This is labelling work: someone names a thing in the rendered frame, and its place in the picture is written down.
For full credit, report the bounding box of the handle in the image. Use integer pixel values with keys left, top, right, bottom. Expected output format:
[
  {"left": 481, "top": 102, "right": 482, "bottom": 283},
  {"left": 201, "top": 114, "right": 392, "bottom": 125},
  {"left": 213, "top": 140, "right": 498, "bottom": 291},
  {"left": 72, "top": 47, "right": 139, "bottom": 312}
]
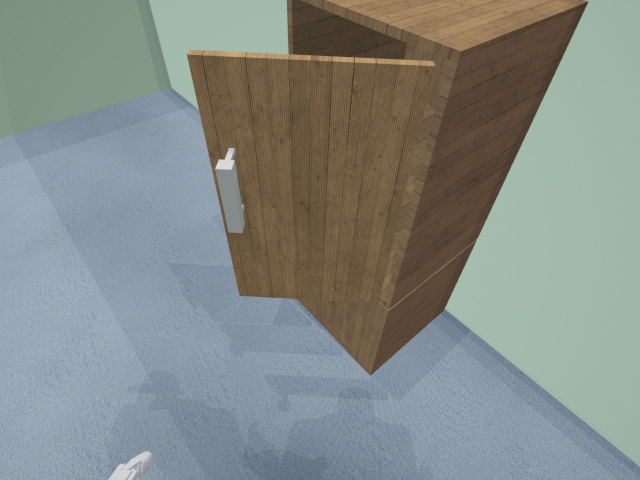
[{"left": 215, "top": 148, "right": 245, "bottom": 233}]

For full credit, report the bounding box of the robot left hand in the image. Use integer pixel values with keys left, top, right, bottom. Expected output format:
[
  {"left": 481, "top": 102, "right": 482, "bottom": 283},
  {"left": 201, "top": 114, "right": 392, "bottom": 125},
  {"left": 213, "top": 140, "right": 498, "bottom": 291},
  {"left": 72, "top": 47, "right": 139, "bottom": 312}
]
[{"left": 108, "top": 451, "right": 152, "bottom": 480}]

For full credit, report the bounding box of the cupboard door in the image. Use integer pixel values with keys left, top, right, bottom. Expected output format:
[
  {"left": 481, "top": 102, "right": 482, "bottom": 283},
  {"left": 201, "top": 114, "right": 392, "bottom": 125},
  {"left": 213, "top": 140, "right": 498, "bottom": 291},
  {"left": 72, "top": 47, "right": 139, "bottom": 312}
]
[{"left": 187, "top": 50, "right": 435, "bottom": 303}]

